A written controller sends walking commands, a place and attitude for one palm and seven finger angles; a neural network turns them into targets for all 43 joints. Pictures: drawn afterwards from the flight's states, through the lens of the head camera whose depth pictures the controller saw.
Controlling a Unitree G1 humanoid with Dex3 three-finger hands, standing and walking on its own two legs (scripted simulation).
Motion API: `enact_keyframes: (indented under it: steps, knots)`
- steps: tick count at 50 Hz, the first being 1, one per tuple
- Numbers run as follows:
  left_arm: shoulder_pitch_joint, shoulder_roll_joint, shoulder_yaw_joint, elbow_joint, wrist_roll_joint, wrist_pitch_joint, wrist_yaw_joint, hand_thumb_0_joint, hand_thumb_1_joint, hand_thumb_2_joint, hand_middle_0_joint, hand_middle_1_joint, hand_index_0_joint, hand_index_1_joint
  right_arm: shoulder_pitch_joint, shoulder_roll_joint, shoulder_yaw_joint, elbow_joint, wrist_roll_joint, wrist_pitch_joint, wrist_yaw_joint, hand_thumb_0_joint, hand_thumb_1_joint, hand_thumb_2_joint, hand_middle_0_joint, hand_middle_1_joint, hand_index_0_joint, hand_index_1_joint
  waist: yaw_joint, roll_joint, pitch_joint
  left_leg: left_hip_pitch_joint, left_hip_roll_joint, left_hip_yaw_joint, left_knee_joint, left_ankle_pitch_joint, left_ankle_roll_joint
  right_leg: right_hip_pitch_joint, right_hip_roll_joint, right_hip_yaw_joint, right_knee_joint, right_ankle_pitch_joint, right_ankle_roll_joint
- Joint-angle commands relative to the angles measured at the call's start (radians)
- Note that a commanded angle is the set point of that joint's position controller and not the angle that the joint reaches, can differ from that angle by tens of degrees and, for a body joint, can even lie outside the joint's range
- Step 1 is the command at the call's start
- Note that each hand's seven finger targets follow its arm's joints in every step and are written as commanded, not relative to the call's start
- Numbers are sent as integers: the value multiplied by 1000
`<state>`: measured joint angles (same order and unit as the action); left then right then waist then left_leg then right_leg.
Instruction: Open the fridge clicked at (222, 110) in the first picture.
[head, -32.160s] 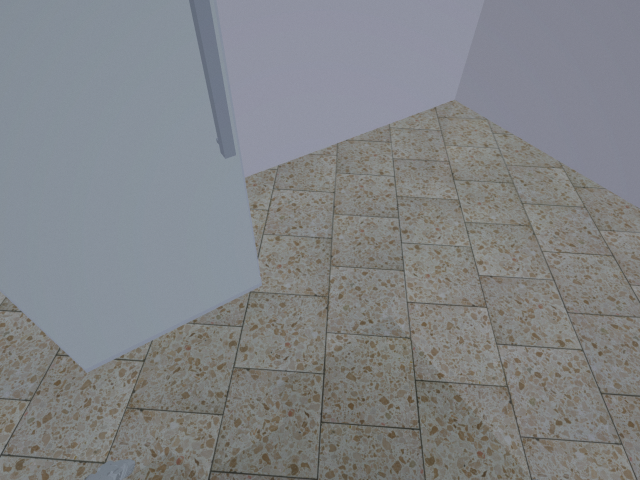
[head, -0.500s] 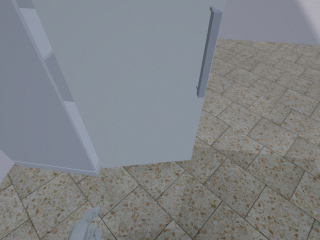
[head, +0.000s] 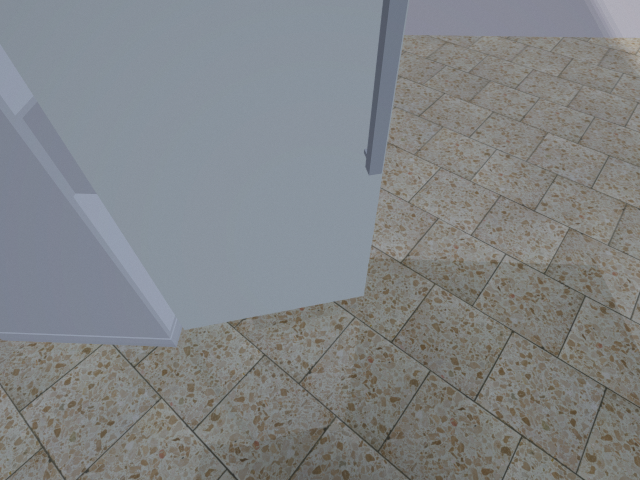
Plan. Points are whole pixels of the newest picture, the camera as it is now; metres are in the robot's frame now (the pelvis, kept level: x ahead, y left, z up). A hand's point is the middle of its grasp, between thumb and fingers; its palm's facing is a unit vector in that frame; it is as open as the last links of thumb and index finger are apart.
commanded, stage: let the arm hang, fingers relaxed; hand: right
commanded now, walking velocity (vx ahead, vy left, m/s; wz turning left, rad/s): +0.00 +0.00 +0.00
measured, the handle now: (379, 88) +0.71 -0.05 +0.11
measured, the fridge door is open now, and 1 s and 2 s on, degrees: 76 76 76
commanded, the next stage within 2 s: look to check the result in 0.70 s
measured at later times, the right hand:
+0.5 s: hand out of the picture +0.03 -0.19 -0.16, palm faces -0.02 +0.98 -0.18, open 7.3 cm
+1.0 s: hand out of the picture +0.02 -0.19 -0.16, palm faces -0.03 +0.99 -0.17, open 7.4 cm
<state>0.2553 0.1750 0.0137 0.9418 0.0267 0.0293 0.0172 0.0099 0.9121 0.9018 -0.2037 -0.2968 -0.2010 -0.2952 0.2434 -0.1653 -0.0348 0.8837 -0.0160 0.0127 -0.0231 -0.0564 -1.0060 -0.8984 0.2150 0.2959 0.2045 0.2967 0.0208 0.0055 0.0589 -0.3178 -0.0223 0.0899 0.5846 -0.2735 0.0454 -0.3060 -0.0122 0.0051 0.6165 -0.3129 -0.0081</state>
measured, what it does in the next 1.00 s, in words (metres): stands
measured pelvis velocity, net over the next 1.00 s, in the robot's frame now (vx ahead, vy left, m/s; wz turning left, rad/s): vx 0.02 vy -0.03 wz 0.06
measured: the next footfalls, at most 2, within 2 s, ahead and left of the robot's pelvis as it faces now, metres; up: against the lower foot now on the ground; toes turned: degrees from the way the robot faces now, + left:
none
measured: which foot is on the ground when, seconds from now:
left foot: down 0.00-1.00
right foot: down 0.00-1.00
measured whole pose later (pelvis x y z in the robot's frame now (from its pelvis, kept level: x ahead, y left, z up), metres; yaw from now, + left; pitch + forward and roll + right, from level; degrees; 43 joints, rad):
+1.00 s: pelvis +0.02 -0.03 +0.02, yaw +4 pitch -1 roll +0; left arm 0.28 0.12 0.00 1.14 0.02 0.00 0.04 0.00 0.91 0.90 -0.20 -0.30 -0.20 -0.30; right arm 0.26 -0.13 -0.01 1.15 -0.01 0.00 -0.04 0.01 -0.92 -0.90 0.20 0.29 0.19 0.30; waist 0.01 0.00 0.05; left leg -0.20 0.00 0.01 0.41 -0.20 0.00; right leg -0.15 0.02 -0.07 0.42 -0.25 -0.05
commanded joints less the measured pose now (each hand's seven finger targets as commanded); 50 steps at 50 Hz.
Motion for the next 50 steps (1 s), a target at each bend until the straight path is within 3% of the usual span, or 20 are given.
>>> enact_keyframes:
  steps: [1, 2, 4, 6, 10, 13, 21, 25, 29, 37, 48, 50]
  knots:
    - [-1, 102, 19, -20, 2, -26, 24, 0, 900, 900, -200, -300, -200, -300, 10, -95, -8, 12, 3, -19, -7, 0, -900, -900, 200, 300, 200, 300, -21, -33, -113, 138, 105, -152, -196, 215, -12, 61, -114, 88, -184, 223, -42]
    - [-2, 95, 19, -3, -1, -26, 23, 0, 900, 900, -200, -300, -200, -300, -1, -110, -9, 37, 3, -15, -6, 0, -900, -900, 200, 300, 200, 300, -18, -88, -98, 148, 112, -157, -196, 211, -8, 48, -97, 82, -197, 209, -35]
    - [11, 89, 14, 24, -2, -24, 22, 0, 900, 900, -200, -300, -200, -300, -9, -112, -6, 70, 6, -13, -2, 0, -900, -900, 200, 300, 200, 300, -18, -69, -71, 167, 104, -150, -221, 134, -6, 24, -103, 84, -253, 126, -34]
    - [22, 89, 17, 46, -1, -21, 20, 0, 900, 900, -200, -300, -200, -300, -7, -108, -3, 102, 4, -11, -1, 0, -900, -900, 200, 300, 200, 300, -16, -12, -33, 148, 104, -159, -263, 49, -4, 15, -94, 77, -280, 47, -34]
    - [55, 85, 14, 85, 0, -23, 19, 0, 900, 900, -200, -300, -200, -300, -5, -107, 0, 147, 5, -14, -2, 0, -900, -900, 200, 300, 200, 300, -11, 12, -15, 127, 107, -163, -287, 4, -3, 36, -86, 69, -302, 22, -35]
    - [59, 79, 11, 107, -1, -30, 20, 0, 900, 900, -200, -300, -200, -300, 12, -101, 2, 174, 5, -17, -3, 0, -900, -900, 200, 300, 200, 300, -15, -18, -25, 138, 108, -152, -273, 60, -5, 49, -93, 70, -312, 61, -38]
    - [72, 60, 5, 147, -5, -40, 28, 0, 900, 900, -200, -300, -200, -300, 39, -76, 7, 220, 5, -22, -7, 0, -900, -900, 200, 300, 200, 300, -18, -18, -22, 140, 113, -143, -243, 158, -8, 93, -99, 55, -306, 177, -37]
    - [77, 51, 4, 159, -5, -37, 30, 0, 900, 900, -200, -300, -200, -300, 49, -65, 9, 233, 4, -18, -9, 0, -900, -900, 200, 300, 200, 300, -18, -40, 17, 118, 109, -144, -245, 122, -10, 77, -99, 56, -320, 133, -39]
    - [82, 46, 4, 162, -6, -35, 30, 0, 900, 900, -200, -300, -200, -300, 60, -58, 12, 241, 3, -18, -10, 0, -900, -900, 200, 300, 200, 300, -16, -20, 24, 109, 108, -149, -249, 108, -10, 76, -94, 53, -318, 104, -40]
    - [93, 45, 5, 167, -9, -39, 32, 0, 900, 900, -200, -300, -200, -300, 76, -53, 13, 245, 4, -23, -14, 0, -900, -900, 200, 300, 200, 300, -14, -3, -7, 116, 109, -152, -234, 157, -10, 114, -97, 44, -294, 179, -42]
    - [96, 35, 5, 175, -9, -40, 33, 0, 900, 900, -200, -300, -200, -300, 80, -46, 13, 248, 4, -24, -16, 0, -900, -900, 200, 300, 200, 300, -10, -2, -5, 120, 112, -152, -227, 187, -12, 129, -97, 38, -289, 213, -41]
    - [93, 36, 4, 178, -8, -40, 34, 0, 900, 900, -200, -300, -200, -300, 81, -42, 14, 250, 4, -22, -15, 0, -900, -900, 200, 300, 200, 300, -12, -24, 7, 112, 110, -152, -230, 168, -13, 126, -98, 38, -298, 195, -41]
